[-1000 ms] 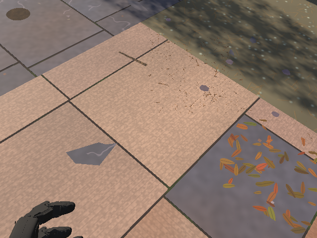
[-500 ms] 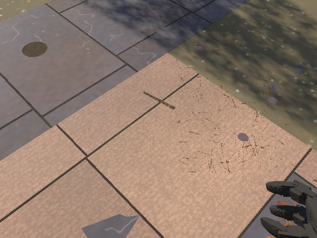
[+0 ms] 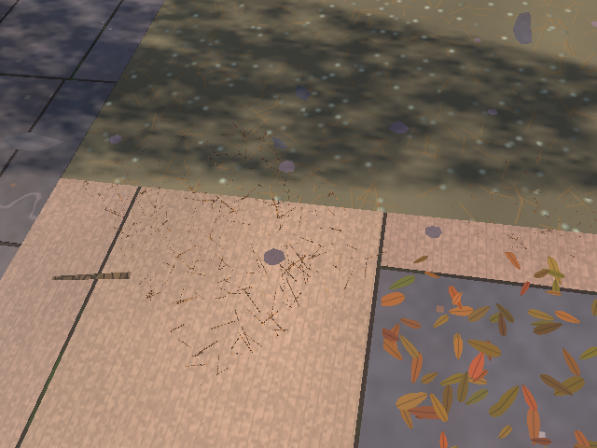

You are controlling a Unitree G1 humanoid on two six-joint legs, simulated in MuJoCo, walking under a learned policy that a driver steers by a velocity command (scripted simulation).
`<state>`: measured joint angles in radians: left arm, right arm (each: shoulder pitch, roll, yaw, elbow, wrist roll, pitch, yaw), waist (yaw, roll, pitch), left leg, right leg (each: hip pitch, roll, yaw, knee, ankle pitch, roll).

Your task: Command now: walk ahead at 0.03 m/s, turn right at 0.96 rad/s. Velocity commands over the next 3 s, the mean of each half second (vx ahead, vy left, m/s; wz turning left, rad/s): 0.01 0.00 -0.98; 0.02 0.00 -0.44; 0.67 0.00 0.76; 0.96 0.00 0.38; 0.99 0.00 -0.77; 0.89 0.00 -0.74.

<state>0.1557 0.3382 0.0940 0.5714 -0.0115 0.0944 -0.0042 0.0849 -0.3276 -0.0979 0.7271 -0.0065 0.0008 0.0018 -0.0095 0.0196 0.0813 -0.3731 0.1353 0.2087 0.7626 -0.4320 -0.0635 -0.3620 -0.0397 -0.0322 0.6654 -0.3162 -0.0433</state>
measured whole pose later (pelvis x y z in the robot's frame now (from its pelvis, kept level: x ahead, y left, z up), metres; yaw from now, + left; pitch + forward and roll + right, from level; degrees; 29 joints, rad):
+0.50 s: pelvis +0.04 +0.03 +0.01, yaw -29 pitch +2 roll +1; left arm 0.15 0.37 0.10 0.56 -0.03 0.06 0.02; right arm 0.11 -0.30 -0.09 0.70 -0.02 -0.01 -0.02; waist 0.01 -0.05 0.04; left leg -0.28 -0.05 -0.03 0.46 -0.21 0.01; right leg -0.50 0.12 0.19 1.01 -0.46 0.03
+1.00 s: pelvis +0.02 -0.04 +0.02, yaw -38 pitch +1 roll +1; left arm 0.11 0.22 0.02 0.62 0.02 0.01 0.02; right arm 0.25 -0.33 -0.08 0.79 0.03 0.04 0.00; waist -0.04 0.05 0.03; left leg -0.47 0.07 0.01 1.09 -0.44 -0.09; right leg -0.23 -0.03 -0.10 0.47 -0.26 -0.04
